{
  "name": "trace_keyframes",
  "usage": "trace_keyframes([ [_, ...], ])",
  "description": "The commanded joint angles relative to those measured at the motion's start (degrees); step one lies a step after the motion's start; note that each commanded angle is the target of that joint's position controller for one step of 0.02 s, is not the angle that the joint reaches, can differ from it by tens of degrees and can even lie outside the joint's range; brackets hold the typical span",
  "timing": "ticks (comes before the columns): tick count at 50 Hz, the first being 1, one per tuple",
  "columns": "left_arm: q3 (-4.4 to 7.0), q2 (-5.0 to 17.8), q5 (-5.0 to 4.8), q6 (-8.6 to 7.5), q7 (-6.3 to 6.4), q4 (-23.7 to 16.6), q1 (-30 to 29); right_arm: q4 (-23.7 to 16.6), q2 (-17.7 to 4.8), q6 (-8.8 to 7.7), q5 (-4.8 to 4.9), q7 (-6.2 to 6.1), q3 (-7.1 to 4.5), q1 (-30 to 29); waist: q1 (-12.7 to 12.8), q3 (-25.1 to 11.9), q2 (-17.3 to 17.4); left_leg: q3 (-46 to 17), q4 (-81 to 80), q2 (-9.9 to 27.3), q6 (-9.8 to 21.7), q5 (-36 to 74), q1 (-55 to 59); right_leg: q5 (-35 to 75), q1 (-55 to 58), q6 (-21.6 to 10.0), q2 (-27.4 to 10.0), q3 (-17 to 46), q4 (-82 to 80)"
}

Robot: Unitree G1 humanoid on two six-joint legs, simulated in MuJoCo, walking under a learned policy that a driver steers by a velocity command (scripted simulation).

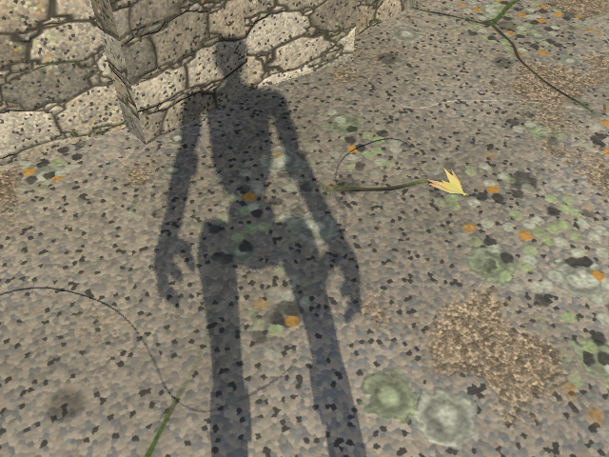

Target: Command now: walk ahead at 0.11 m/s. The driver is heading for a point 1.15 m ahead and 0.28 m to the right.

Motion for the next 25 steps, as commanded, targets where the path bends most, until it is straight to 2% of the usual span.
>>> trace_keyframes([
  [1, 0.84, 5.3, -0.33, -0.39, 0.24, -1.3, 0.4, -0.9, -8.5, 0.01, 0.64, -0.55, -1.81, 4.0, -0.8, 2.1, 4.7, -5.2, -10.6, 3.6, 3.7, -16.2, -9.8, -12.5, 1.8, -2.0, 4.0, -5.1, 3.0],
  [2, 0.85, 5.4, -0.30, -0.89, 0.08, -2.1, -1.0, -1.3, -10.1, -0.08, 0.94, -0.67, -2.32, 4.7, -1.7, 4.5, 7.0, -10.2, -13.7, 7.0, 6.1, -24.5, -10.1, -15.8, -3.0, -2.2, 4.8, -6.2, 7.1],
  [3, 0.64, 4.7, -0.39, -1.81, -0.33, -3.3, -2.8, -1.6, -12.0, -0.49, 1.32, -0.68, -3.05, 5.3, -2.5, 6.8, 10.0, -17.0, -16.7, 12.3, 9.0, -28.7, -9.9, -14.2, -7.2, -2.6, 3.9, -6.5, 12.3],
  [4, 0.50, 4.3, -0.71, -2.83, -0.86, -4.1, -3.5, -1.9, -12.9, -1.05, 1.57, -0.73, -3.57, 5.0, -2.6, 8.8, 11.0, -22.0, -18.6, 16.6, 11.6, -28.4, -9.8, -12.3, -10.7, -3.4, 1.5, -4.8, 16.3],
  [5, 0.52, 4.1, -1.08, -3.79, -1.41, -4.4, -3.6, -2.1, -12.0, -1.68, 1.50, -0.65, -3.56, 4.6, -2.3, 10.1, 10.7, -23.8, -18.8, 18.5, 12.8, -25.0, -8.4, -13.0, -13.6, -4.3, -0.3, -3.6, 18.4],
  [7, 0.52, 3.7, -1.79, -5.38, -2.36, -4.6, -1.9, -2.8, -10.5, -2.36, 1.87, -0.27, -3.42, 3.2, -0.6, 10.4, 9.5, -20.4, -16.1, 17.7, 11.5, -17.3, -5.9, -15.2, -13.2, -5.9, -1.7, -3.4, 12.7],
  [8, 0.73, 3.6, -1.98, -5.92, -2.66, -3.3, 1.8, -3.4, -10.2, -2.30, 2.28, -0.06, -3.36, 1.1, 1.7, 9.2, 8.5, -15.9, -13.7, 14.9, 9.5, -14.1, -8.8, -11.6, -5.0, -6.3, -0.7, -5.2, 4.6],
  [9, 1.40, 4.1, -1.81, -6.07, -2.72, -0.8, 7.2, -3.9, -9.9, -2.24, 2.24, 0.17, -3.26, 0.3, 3.6, 6.6, 6.9, -11.7, -9.6, 11.4, 8.0, -9.0, -12.7, -5.6, 5.4, -5.5, 2.4, -7.4, 0.5],
  [10, 2.28, 5.8, -1.37, -6.06, -2.75, 1.2, 13.4, -4.8, -9.5, -2.55, 1.92, 0.28, -3.01, -0.9, 5.8, 3.7, 3.2, -7.1, -0.7, 7.8, 6.2, 0.9, -16.7, -3.6, 14.2, -5.7, 1.2, -3.3, -1.5],
  [11, 3.72, 11.3, -1.24, -6.21, -2.61, 2.3, 21.2, -6.5, -5.8, -3.21, 1.42, 0.34, -1.98, -1.7, 7.9, -0.1, -11.4, 2.0, 19.6, 0.5, 1.9, 0.9, -26.3, -10.5, 22.9, -10.9, -10.4, 16.7, -10.6],
  [12, 3.49, 13.3, -0.65, -6.92, -3.43, 2.9, 25.6, -8.3, -4.7, -4.23, 2.01, 0.17, -1.87, -2.1, 7.9, -3.2, -18.3, -0.8, 34.7, -3.2, 1.0, -12.9, -34.5, -15.7, 26.3, -17.9, -20.4, 39.1, -19.1],
  [13, 1.99, 9.4, -0.34, -7.78, -3.48, 1.4, 19.5, -8.3, -6.8, -4.90, 3.17, 0.53, -2.42, -2.2, 4.5, 0.9, -9.6, -5.2, 42.9, 1.1, 2.4, -10.7, -38.6, -18.4, 22.6, -17.9, -21.6, 37.5, -18.6],
  [14, 1.27, 7.0, -0.40, -8.20, -3.61, -0.5, 15.0, -8.1, -7.0, -5.41, 3.43, 1.13, -2.46, -2.5, 3.0, 3.5, -6.1, -5.2, 44.3, 3.9, 3.8, -4.7, -39.6, -17.5, 19.3, -15.9, -18.9, 29.7, -18.6],
  [15, 0.88, 6.5, -0.32, -8.30, -3.89, -1.7, 12.1, -7.7, -7.0, -5.74, 2.95, 1.25, -2.74, -2.7, 1.8, 4.3, -4.0, -4.0, 42.1, 5.9, 4.5, 0.7, -39.4, -13.9, 17.3, -14.1, -16.4, 23.6, -19.4],
  [16, 0.34, 5.3, -0.28, -8.22, -4.00, -2.4, 11.0, -7.8, -8.1, -5.78, 2.34, 1.28, -3.41, -3.8, 1.3, 4.9, -3.6, -3.2, 38.9, 7.4, 4.4, 4.4, -38.4, -6.8, 16.2, -12.6, -14.4, 18.1, -19.8],
  [17, -0.13, 4.1, -0.03, -7.83, -3.89, -2.3, 12.0, -7.9, -8.3, -5.58, 2.00, 1.58, -3.75, -4.1, 1.3, 4.2, -4.3, -2.2, 36.5, 8.1, 4.0, 6.7, -36.1, -1.2, 15.2, -11.6, -12.3, 13.5, -20.1],
  [18, -0.31, 4.0, 0.12, -7.52, -3.60, -2.0, 13.8, -7.9, -7.4, -5.29, 1.84, 1.88, -3.77, -4.4, 1.4, 3.6, -4.8, -1.0, 34.6, 8.1, 3.3, 8.1, -35.3, 3.9, 15.4, -11.4, -11.1, 10.6, -20.3],
  [21, -0.19, 6.3, 0.33, -6.82, -2.38, -1.9, 16.8, -10.2, -5.1, -4.56, 1.46, 2.14, -3.29, -10.1, 2.2, 4.1, -3.2, 1.1, 27.1, 7.9, 0.6, 12.0, -37.7, 13.7, 15.6, -12.6, -10.8, 6.5, -21.2],
  [23, -0.11, 7.1, 0.45, -6.41, -1.79, -2.6, 16.8, -12.4, -4.1, -4.57, 1.45, 2.32, -2.67, -15.5, 3.0, 5.0, -3.0, 2.1, 18.6, 7.0, -0.3, 16.2, -36.2, 14.3, 13.4, -12.5, -10.0, 4.1, -22.3],
  [25, 0.11, 7.7, 0.25, -6.30, -1.48, -2.8, 18.1, -13.8, -4.0, -4.67, 1.69, 2.75, -2.23, -19.7, 4.0, 5.8, -3.8, 3.5, 12.1, 5.7, -0.4, 20.1, -33.0, 13.4, 11.8, -12.3, -9.5, 2.2, -23.5],
])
